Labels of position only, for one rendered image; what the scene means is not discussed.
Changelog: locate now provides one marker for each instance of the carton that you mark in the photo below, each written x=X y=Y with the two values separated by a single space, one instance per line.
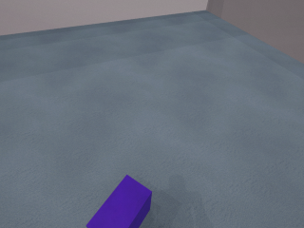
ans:
x=126 y=207

